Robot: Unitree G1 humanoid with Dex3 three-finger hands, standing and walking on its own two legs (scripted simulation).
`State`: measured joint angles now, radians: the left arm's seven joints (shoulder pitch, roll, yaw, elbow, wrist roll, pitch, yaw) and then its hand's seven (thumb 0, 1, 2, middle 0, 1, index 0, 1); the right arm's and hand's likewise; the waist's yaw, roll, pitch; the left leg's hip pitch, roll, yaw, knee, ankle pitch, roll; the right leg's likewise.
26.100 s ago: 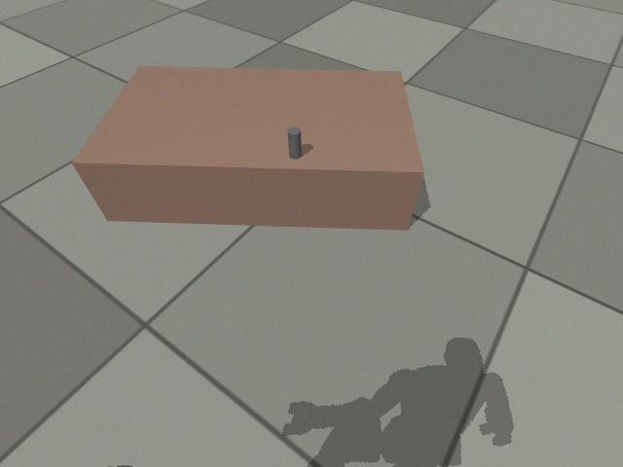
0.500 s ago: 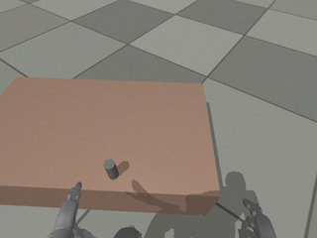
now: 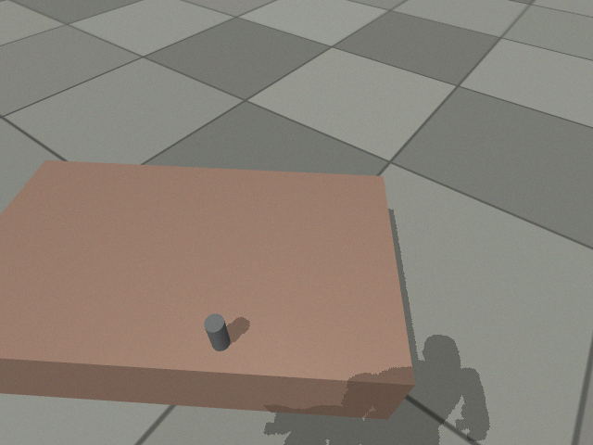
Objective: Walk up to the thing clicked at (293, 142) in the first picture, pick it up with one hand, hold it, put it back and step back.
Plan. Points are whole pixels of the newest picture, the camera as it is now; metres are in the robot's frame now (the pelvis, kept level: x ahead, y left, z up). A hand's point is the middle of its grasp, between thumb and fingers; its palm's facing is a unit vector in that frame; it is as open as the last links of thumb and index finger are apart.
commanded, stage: stand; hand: left
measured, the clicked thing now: (217, 333) +0.43 +0.22 -0.38
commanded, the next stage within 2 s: step back in 2.00 s
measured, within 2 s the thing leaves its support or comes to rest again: neither
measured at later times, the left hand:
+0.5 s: hand out of the picture +0.04 +0.26 -0.15, palm faces -0.02 -0.94 -0.35, open 7.4 cm
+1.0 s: hand out of the picture +0.06 +0.26 -0.15, palm faces -0.03 -0.94 -0.34, open 7.4 cm
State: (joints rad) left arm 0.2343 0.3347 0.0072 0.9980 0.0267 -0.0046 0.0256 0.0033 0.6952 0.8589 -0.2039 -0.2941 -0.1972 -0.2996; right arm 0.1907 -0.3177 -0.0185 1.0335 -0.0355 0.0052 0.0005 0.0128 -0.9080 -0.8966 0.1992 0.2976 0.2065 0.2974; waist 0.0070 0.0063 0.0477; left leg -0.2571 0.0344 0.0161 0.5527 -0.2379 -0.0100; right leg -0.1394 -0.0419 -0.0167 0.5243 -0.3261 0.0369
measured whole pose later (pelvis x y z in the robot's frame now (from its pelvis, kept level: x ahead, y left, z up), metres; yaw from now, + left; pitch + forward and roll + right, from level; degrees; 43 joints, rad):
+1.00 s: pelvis +0.00 +0.01 +0.01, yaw -1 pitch -4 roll +0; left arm 0.15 0.34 0.01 1.14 0.02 -0.01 0.01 0.01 0.90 0.90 -0.21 -0.30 -0.20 -0.30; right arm 0.12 -0.34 -0.01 1.16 -0.02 0.00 0.00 0.01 -0.91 -0.90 0.20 0.30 0.21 0.30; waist -0.01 0.00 0.05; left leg -0.16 0.02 0.04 0.36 -0.14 0.00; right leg -0.05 -0.06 -0.01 0.34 -0.22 0.05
